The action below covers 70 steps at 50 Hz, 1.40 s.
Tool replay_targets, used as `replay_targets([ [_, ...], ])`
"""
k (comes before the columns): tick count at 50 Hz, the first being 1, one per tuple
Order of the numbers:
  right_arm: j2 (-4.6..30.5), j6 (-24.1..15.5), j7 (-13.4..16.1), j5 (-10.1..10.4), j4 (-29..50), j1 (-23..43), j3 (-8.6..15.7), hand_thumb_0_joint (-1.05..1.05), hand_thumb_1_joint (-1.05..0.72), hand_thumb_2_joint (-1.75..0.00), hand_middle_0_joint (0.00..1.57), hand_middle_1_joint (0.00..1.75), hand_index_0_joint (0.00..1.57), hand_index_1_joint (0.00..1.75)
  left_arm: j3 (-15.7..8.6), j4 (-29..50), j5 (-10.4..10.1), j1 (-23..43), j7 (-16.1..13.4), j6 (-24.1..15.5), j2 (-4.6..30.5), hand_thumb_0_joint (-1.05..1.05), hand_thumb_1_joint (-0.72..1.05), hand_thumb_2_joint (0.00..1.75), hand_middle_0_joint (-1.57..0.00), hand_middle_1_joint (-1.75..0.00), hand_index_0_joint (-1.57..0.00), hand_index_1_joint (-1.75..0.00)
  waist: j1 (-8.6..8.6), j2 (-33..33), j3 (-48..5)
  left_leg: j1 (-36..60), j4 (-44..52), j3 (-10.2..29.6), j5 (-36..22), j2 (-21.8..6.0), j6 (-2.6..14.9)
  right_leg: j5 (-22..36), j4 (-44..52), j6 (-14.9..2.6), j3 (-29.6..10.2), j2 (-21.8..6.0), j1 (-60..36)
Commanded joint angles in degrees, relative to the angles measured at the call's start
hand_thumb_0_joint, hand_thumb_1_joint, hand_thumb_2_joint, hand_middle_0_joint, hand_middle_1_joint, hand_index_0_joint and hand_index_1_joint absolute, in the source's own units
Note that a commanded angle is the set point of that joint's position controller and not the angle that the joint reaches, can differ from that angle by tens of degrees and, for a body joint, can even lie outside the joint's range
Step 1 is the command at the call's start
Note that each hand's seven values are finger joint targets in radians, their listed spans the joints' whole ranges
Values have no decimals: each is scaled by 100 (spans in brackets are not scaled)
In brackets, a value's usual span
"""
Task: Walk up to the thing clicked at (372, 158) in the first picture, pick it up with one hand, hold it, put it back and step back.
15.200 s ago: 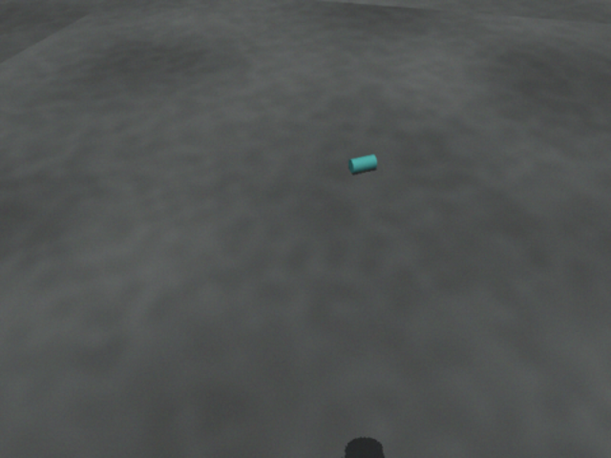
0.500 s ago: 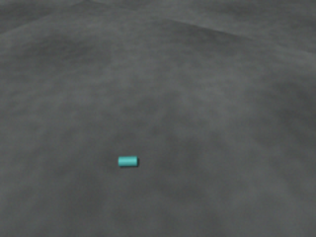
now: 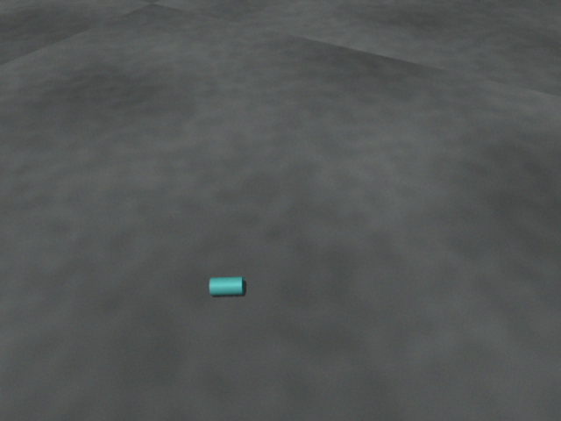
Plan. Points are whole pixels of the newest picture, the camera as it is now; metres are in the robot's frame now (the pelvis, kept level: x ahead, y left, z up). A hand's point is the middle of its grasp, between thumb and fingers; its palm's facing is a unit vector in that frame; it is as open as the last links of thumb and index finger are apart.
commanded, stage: stand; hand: left
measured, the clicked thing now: (226, 285) +0.76 +0.23 -0.75
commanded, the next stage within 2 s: walk up in 0.20 s
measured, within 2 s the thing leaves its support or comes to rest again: neither
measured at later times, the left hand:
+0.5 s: hand out of the picture +0.07 +0.31 -0.17, palm faces +0.01 -0.94 -0.35, open 7.4 cm
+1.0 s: hand (154, 328) +0.33 +0.25 -0.14, palm faces -0.01 -0.93 -0.36, open 7.4 cm
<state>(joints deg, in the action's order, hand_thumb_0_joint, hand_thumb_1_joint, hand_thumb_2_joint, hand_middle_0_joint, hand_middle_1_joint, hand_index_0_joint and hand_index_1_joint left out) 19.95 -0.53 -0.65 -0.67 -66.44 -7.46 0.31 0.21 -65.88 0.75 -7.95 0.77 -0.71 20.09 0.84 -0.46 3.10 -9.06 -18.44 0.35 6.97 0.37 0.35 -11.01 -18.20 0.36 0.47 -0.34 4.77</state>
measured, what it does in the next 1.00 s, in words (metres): walks ahead: right foot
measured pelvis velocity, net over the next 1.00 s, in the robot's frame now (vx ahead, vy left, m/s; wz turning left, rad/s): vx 0.22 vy -0.01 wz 0.01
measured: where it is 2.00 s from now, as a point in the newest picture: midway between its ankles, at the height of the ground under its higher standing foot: (290, 415)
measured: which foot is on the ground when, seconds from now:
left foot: down 0.00-0.90, up 0.92-1.00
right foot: down 0.00-0.48, up 0.50-0.84, down 0.86-1.00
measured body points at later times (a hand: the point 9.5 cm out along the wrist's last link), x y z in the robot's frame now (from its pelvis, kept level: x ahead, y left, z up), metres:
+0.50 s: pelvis +0.06 +0.03 -0.02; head +0.08 +0.04 +0.43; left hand +0.08 +0.35 -0.15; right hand +0.14 -0.30 -0.12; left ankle +0.10 +0.13 -0.75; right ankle -0.01 -0.12 -0.73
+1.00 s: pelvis +0.22 -0.01 -0.02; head +0.24 -0.03 +0.43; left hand +0.33 +0.30 -0.11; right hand +0.26 -0.32 -0.15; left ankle +0.15 +0.12 -0.67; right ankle +0.30 -0.12 -0.75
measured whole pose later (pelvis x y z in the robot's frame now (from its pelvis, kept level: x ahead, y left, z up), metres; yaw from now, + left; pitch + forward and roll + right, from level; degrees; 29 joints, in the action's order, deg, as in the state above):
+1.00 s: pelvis +0.22 -0.01 -0.02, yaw +1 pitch -5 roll +1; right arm 23.0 -2.2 -1.1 -0.1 -49.4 -19.4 2.7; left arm -3.1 -46.8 0.5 -12.3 3.5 -3.2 20.7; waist 0.4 -2.1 7.1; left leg -17.9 -64.5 0.9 26.9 0.2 2.1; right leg -12.1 -34.5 -2.7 2.6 -1.4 17.9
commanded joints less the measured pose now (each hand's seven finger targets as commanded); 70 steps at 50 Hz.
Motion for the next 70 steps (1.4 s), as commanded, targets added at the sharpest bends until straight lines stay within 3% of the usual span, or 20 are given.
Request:
replay_targets([
  [1, 1238, -154, 66, 13, 363, 315, 177, 0, -90, -90, 20, 30, 20, 30, -222, 400, -20, 245, -94, -131, 1213, 0, 90, 90, -20, -30, -20, -30, -34, 20, -311, 128, 324, 690, 220, -715, 97, -68, 459, -174, -608, -694, 320],
  [9, 1215, -153, 74, 36, 367, 263, 133, 0, -90, -90, 20, 30, 20, 30, -219, 402, -39, 206, -108, -139, 1238, 0, 90, 90, -20, -30, -20, -30, -36, 55, -355, 186, 225, 665, -247, -730, 114, 233, 400, -163, -596, -718, 203],
  [10, 1635, -200, -37, -38, 625, -125, 444, 0, -90, -90, 20, 30, 20, 30, -522, 683, 52, -135, 13, -176, 1599, 0, 90, 90, -20, -30, -20, -30, -77, 106, -812, 103, -103, 699, 2460, -455, 445, -2074, 7, -415, -466, -366, -24],
  [12, 1605, -193, -104, -115, 818, 106, 508, 0, -90, -90, 20, 30, 20, 30, -617, 681, 128, -417, 66, -176, 1588, 0, 90, 90, -20, -30, -20, -30, -274, 30, 5, -1010, -303, 965, 3267, -551, 530, -3045, -145, -629, -932, -586, 353],
  [16, 1255, -278, -123, -161, 1290, 533, 520, 0, -90, -90, 20, 30, 20, 30, -830, 917, 151, -894, 35, -290, 1897, 0, 90, 90, -20, -30, -20, -30, -577, 787, 548, -2885, -2390, 186, 1757, -334, 99, -1058, 883, -1478, -2408, -1961, -1002],
  [19, 1291, -340, -208, -83, 1385, 75, 577, 0, -90, -90, 20, 30, 20, 30, -830, 1334, 177, -298, 73, -300, 1932, 0, 90, 90, -20, -30, -20, -30, -228, 940, 396, -1808, -1760, 265, 1847, -619, 171, -846, 645, -1401, -1743, -1801, -243],
  [22, 1380, -424, -150, -159, 1044, -1277, 797, 0, -90, -90, 20, 30, 20, 30, -639, 1620, 51, 4, 134, -213, 1471, 0, 90, 90, -20, -30, -20, -30, 505, 195, -151, 1019, -374, -267, 454, 4, 136, 623, -1471, -710, -125, -657, 1259],
  [24, 2348, -492, -64, -221, 1215, -1737, 1018, 0, -90, -90, 20, 30, 20, 30, -563, 1671, 6, -516, 109, -187, 1119, 0, 90, 90, -20, -30, -20, -30, 534, -1489, -375, 1718, 809, 3495, 1884, -2145, 1019, -2064, -4065, -302, -381, 517, 3056],
  [29, 1681, -515, -26, 0, 1784, -865, 748, 0, -90, -90, 20, 30, 20, 30, -590, 1459, -24, -947, 166, -148, 1572, 0, 90, 90, -20, -30, -20, -30, 18, -583, 355, 345, 663, 1375, 844, -1604, 1019, -882, -3877, -235, -716, -311, 2702],
  [40, 1762, -454, -36, 31, 2240, -1207, 731, 0, -90, -90, 20, 30, 20, 30, -671, 1993, 42, -327, 341, -209, 1258, 0, 90, 90, -20, -30, -20, -30, 57, -642, 226, -224, -155, 434, -584, -1321, 930, 122, -1687, -271, 185, -229, 1225],
  [43, 1453, -423, -11, 41, 2382, -1289, 588, 0, -90, -90, 20, 30, 20, 30, -851, 1778, 65, -1348, 237, -310, 1547, 0, 90, 90, -20, -30, -20, -30, -509, 384, -324, -765, -2264, 15, -1082, -818, 647, -43, -995, -500, 193, -29, -513],
  [45, 1330, -418, 29, 112, 2480, -1595, 511, 0, -90, -90, 20, 30, 20, 30, -1040, 1855, -11, -1976, 169, -333, 2272, 0, 90, 90, -20, -30, -20, -30, -710, 1851, -706, -2525, -5044, -314, 2285, 403, 262, -927, 336, -1669, -3647, -2325, -1289],
  [46, 1636, -377, 79, 28, 2325, -1447, 601, 0, -90, -90, 20, 30, 20, 30, -994, 2007, -62, -1590, 149, -315, 2159, 0, 90, 90, -20, -30, -20, -30, -594, 970, -301, -2359, -5461, 347, 2486, -30, 220, -1340, 347, -1932, -3752, -2508, -309],
  [51, 1356, -295, -65, 41, 1921, -1952, 569, 0, -90, -90, 20, 30, 20, 30, -767, 2308, 11, -643, 84, -286, 1593, 0, 90, 90, -20, -30, -20, -30, -55, 1036, 279, -1484, -3835, 35, 1468, -367, 68, -738, 302, -1292, -963, -1114, 1372],
  [57, 1100, -271, 75, -21, 1835, -1490, 500, 0, -90, -90, 20, 30, 20, 30, -620, 2302, -12, -443, 11, -137, 1555, 0, 90, 90, -20, -30, -20, -30, -72, 798, -366, -201, -1902, -312, 590, -190, -10, 1204, -882, -1232, -703, -1316, 1718],
  [60, 1499, -304, 161, -84, 1847, -1304, 577, 0, -90, -90, 20, 30, 20, 30, -443, 2281, -98, -267, -22, 7, 1240, 0, 90, 90, -20, -30, -20, -30, 54, -85, -275, 53, -984, 606, -95, -728, 282, -69, -1608, -636, -508, -795, 2270],
  [61, 1789, -339, 172, -118, 1988, -998, 586, 0, -90, -90, 20, 30, 20, 30, -415, 2226, -159, -477, -25, 60, 1093, 0, 90, 90, -20, -30, -20, -30, -145, -571, -233, -493, -276, 1941, 299, -1582, 676, -886, -2216, -326, -311, -221, 2063],
  [63, 2019, -314, 164, -53, 2024, -415, 602, 0, -90, -90, 20, 30, 20, 30, -515, 1816, -133, -737, -83, 149, 1394, 0, 90, 90, -20, -30, -20, -30, -206, -892, -172, -1407, -40, 2491, 714, -2056, 1360, -1920, -3020, -265, -243, -98, 1136],
  [66, 1649, -282, 171, 9, 1912, -58, 425, 0, -90, -90, 20, 30, 20, 30, -492, 1508, -113, -985, -71, 37, 1301, 0, 90, 90, -20, -30, -20, -30, -447, -917, -536, -849, -948, 1145, -579, -1318, 784, -705, -1645, -339, -159, -231, 837],
  [70, 1338, -213, 152, 112, 1568, -391, 326, 0, -90, -90, 20, 30, 20, 30, -459, 1518, -81, -61, -61, -82, 1614, 0, 90, 90, -20, -30, -20, -30, 29, -218, -848, -14, -1230, 479, -379, -676, 223, 858, -1150, -586, -942, -883, 1089],
])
